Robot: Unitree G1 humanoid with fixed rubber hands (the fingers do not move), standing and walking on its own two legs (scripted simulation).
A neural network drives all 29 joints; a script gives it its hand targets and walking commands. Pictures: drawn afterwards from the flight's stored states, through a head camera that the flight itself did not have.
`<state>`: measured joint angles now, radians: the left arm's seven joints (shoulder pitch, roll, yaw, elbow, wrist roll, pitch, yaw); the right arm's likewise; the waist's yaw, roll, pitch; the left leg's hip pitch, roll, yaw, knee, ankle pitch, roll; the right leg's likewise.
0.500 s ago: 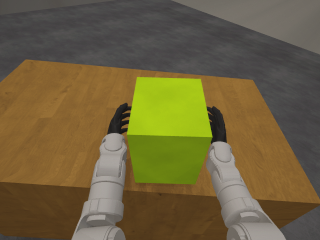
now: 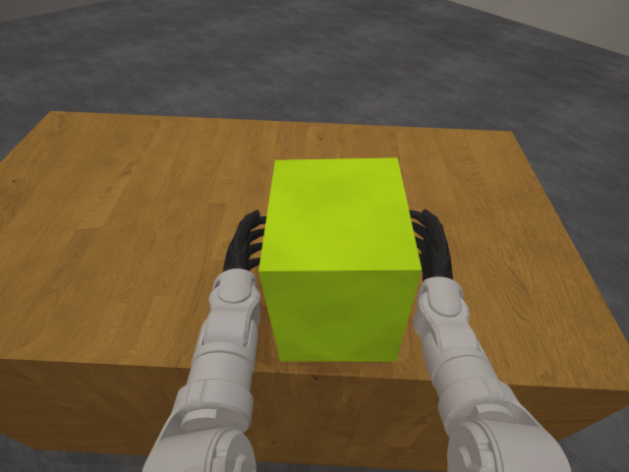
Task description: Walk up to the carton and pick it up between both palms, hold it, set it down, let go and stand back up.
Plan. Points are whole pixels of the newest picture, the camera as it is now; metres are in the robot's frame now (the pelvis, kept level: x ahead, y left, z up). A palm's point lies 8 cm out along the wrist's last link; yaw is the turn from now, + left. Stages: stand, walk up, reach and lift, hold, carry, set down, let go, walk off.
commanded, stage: set down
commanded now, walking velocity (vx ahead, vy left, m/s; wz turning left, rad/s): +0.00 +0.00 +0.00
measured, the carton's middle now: (336, 263) +0.41 +0.00 +0.04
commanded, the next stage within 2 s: none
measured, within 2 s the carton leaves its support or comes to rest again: rests again in 1.22 s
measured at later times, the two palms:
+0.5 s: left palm (240, 280) +0.38 +0.14 +0.03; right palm (425, 270) +0.40 -0.12 +0.05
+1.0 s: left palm (245, 293) +0.37 +0.13 +0.01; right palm (427, 283) +0.39 -0.13 +0.03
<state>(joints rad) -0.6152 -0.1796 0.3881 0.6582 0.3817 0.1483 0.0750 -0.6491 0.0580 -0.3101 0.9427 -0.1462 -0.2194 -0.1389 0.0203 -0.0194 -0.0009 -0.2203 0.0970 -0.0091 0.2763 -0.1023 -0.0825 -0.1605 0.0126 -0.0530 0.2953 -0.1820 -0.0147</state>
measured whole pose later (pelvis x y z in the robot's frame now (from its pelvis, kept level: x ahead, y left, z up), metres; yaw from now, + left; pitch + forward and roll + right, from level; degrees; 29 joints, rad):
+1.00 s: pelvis -0.01 +0.01 +0.00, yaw -3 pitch +12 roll -1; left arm -0.63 -0.19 0.48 0.85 0.39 -0.14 0.13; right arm -0.72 0.07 -0.52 1.05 -0.37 -0.36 -0.07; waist 0.06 0.00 -0.07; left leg -0.42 0.11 0.05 0.28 -0.07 -0.07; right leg -0.38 0.02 -0.02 0.29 -0.12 -0.01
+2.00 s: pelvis -0.01 +0.01 +0.00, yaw -4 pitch +14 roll -1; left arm -0.64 -0.20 0.54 0.87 0.45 -0.26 0.13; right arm -0.72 0.08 -0.59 1.09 -0.42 -0.43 -0.05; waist 0.05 -0.04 -0.05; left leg -0.46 0.12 0.09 0.31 -0.08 -0.07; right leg -0.43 0.02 -0.02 0.31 -0.13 -0.01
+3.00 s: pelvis -0.04 +0.01 -0.02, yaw -5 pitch +14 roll +0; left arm -0.47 0.02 0.10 0.85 -0.07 -0.25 0.18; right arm -0.57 -0.24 0.11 1.06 0.30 -0.31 -0.01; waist 0.07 -0.01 -0.18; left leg -0.61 0.12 0.05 0.50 -0.14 -0.07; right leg -0.59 0.03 0.01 0.53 -0.19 -0.01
